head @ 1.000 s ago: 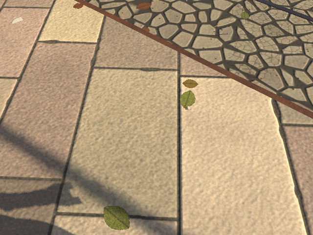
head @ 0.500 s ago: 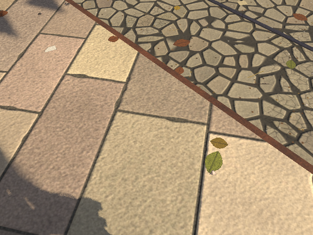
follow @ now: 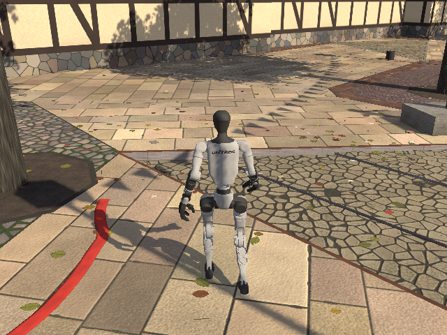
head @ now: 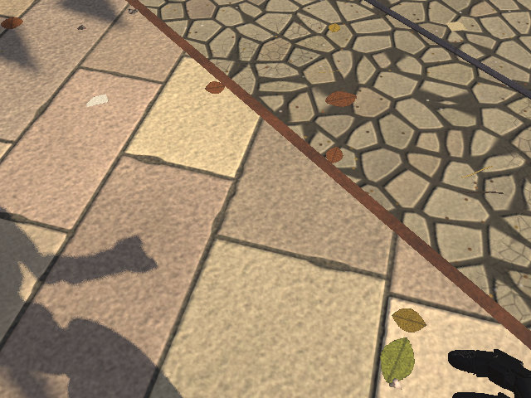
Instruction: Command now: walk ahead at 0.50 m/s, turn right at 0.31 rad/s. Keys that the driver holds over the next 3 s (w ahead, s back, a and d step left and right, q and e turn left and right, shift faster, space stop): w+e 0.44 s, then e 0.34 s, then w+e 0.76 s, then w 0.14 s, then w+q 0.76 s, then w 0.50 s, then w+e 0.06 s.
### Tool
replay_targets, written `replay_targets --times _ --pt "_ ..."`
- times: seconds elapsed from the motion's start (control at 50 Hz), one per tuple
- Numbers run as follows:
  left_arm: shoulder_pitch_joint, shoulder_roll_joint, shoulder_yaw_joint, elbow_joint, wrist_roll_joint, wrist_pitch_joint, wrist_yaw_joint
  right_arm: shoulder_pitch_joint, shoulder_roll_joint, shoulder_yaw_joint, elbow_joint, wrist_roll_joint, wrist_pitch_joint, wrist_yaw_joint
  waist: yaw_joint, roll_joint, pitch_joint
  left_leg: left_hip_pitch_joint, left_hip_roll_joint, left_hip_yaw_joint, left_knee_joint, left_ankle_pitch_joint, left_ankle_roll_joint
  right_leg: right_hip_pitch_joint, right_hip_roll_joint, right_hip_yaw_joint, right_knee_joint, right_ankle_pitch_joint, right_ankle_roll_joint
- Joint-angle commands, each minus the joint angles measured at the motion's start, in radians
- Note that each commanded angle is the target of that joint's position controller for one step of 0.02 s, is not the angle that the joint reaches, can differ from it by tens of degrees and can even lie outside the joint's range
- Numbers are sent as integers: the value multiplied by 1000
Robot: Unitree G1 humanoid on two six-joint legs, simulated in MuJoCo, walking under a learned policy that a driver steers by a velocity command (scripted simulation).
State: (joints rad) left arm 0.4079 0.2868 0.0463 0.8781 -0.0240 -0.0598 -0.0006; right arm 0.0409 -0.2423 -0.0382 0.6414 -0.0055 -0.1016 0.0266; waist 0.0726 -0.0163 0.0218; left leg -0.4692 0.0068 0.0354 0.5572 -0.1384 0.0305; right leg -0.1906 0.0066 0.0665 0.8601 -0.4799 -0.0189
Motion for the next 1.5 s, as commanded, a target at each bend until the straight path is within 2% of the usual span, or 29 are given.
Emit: replay_targets --times 0.02,0.06,0.14,0.26,0.38,0.42,0.46,0.48,0.5,0.52,0.54,0.6,0.64,0.74,0.88,0.94,0.96,0.98,1.0,1.02,1.06,1.12,1.22,1.36,1.4,1.44,1.46,1.48,1.5 --pt "-66 136 27 -117 -24 -33 0 318 -154 -56 29 7 10 -16 -174 157 -197 655 364 -488 -242 -150 197 -602 -68 48 433 24 -9" --pt "-99 112 34 -123 -2 -14 3 203 -100 -39 36 -1 -1 -9 -105 120 -76 423 288 -317 -328 -52 169 -520 -127 41 344 147 0" --pt "-80 53 33 -126 -4 28 4 153 -113 -52 71 -9 -26 -10 -51 102 -14 288 262 -124 -419 125 171 -472 -146 46 292 263 23" --pt "-241 22 22 -182 3 20 -23 198 -160 -67 121 -5 -13 -33 -97 63 28 354 238 67 -428 208 141 -499 -132 -4 -21 532 19" --pt "-394 30 19 -270 2 20 -57 270 -210 -85 166 23 26 -39 -141 62 73 538 297 132 -355 305 111 -526 -104 -92 -194 421 -38" --pt "-357 58 34 -281 5 25 -61 252 -241 -93 165 31 40 -45 -101 96 25 568 295 165 -233 616 86 -418 -45 -152 -205 316 -76" --pt "-128 134 80 -231 6 27 -52 217 -249 -92 155 39 57 -52 35 91 -98 502 242 209 106 827 40 -101 54 -197 -287 344 -133" --pt "13 222 115 -200 11 33 -31 230 -217 -78 137 22 51 -56 90 -4 -189 272 191 209 411 558 -23 198 -19 -41 -322 522 -182" --pt "-44 344 126 -221 19 26 -21 340 -60 -29 79 -27 26 -44 -56 -284 -282 -179 -28 124 793 -464 -102 532 -305 502 -364 695 -382" --pt "-11 272 106 -262 24 16 -28 279 -148 -36 87 4 -7 -31 30 -144 -466 -234 -41 -112 907 -525 -92 579 -379 687 -462 744 -442" --pt "-58 215 88 -259 27 7 -33 183 -185 -47 59 40 -15 -29 33 -75 -345 -287 9 -127 893 -438 -71 492 -343 512 -457 859 -389" --pt "-207 126 63 -284 13 13 -19 169 -190 -57 68 1 6 -53 -74 -2 -136 -168 92 -115 694 -281 -67 91 -217 256 -494 911 -284" --pt "-232 142 67 -293 31 16 -14 195 -165 -54 67 -4 33 -56 -109 -12 -133 -101 76 -101 622 -247 -83 -17 -194 217 -515 997 -284" --pt "-211 172 76 -278 11 46 20 125 -123 -36 49 -11 56 -61 -93 -54 -168 -86 21 -99 366 -66 -120 -38 -134 171 -476 972 -236" --pt "-183 161 69 -280 7 71 25 -24 -144 -39 1 14 50 -28 -36 -111 -101 -33 -22 -141 70 -60 -91 -36 -130 373 -484 256 -215" --pt "-194 136 59 -288 7 61 21 65 -161 -56 18 14 15 -22 -92 -145 -88 154 -25 -115 -101 -38 -39 -73 -91 422 -408 178 -181" --pt "-188 87 44 -295 9 57 23 126 -187 -65 28 2 6 -26 -112 -105 -123 291 61 -177 -129 -32 0 -140 -47 381 -307 98 -144" --pt "-154 22 24 -306 12 52 22 195 -237 -75 37 -12 5 -34 -107 71 -166 473 236 -386 -191 -131 86 -307 59 229 -77 -97 -85" --pt "-156 54 27 -355 -7 43 24 295 -291 -95 78 -24 10 -27 -110 326 -125 549 400 -760 -296 -328 224 -573 113 111 115 -199 -51" --pt "-151 139 47 -337 1 40 24 265 -224 -81 58 0 4 -24 -119 220 -70 527 399 -759 -306 -458 231 -638 31 128 230 -123 -24" --pt "-193 155 62 -324 11 50 18 221 -173 -66 42 11 13 -31 -117 132 -22 461 302 -538 -301 -413 152 -642 -11 83 298 24 4" --pt "-216 97 51 -338 -3 47 -3 218 -146 -53 55 2 16 -39 -117 156 9 383 239 -332 -352 -212 129 -609 -60 42 285 163 20" --pt "-290 51 33 -370 0 43 -16 252 -189 -65 93 -3 14 -40 -142 126 4 405 244 -145 -376 20 145 -592 -92 4 106 314 46" --pt "-381 46 27 -398 -4 46 -47 279 -249 -83 134 32 33 -31 -156 127 47 431 280 12 -341 113 102 -435 -73 -91 -166 340 -10" --pt "-348 76 45 -400 -1 44 -54 267 -277 -94 138 38 42 -35 -116 123 28 457 288 56 -250 369 81 -341 -30 -133 -217 280 -54" --pt "-60 162 100 -317 1 46 -40 274 -249 -83 141 30 52 -46 32 71 -133 360 214 149 128 600 24 74 58 -162 -307 345 -121" --pt "73 270 131 -304 -8 52 -19 295 -176 -56 101 -10 46 -47 64 -116 -237 40 141 167 506 190 -31 389 -162 201 -333 286 -224" --pt "39 323 122 -328 -15 34 -30 323 -105 -26 47 -20 13 -36 -17 -295 -376 -244 -33 -29 754 -459 -53 551 -317 728 -520 35 -371" --pt "34 219 92 -330 -11 19 -38 220 -207 -51 41 25 -10 -25 41 -167 -327 -356 17 -128 828 -389 -36 523 -322 694 -579 2 -324"
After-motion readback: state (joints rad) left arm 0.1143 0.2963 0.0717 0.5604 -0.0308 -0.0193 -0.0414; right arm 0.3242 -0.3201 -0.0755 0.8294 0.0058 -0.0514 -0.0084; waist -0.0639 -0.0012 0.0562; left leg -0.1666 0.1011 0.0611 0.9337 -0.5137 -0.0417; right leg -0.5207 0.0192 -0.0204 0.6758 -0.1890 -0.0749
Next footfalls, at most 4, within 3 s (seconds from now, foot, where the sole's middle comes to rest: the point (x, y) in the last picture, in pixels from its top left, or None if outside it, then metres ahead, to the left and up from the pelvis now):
0.48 right None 0.38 -0.18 -0.76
0.96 left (309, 349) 0.58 -0.05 -0.76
1.44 right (467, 366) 0.57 -0.44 -0.76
2.14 left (485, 247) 1.03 -0.63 -0.90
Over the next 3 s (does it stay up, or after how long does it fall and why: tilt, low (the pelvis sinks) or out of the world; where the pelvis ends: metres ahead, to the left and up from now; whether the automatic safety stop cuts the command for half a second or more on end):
stays up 1.23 -0.88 -0.13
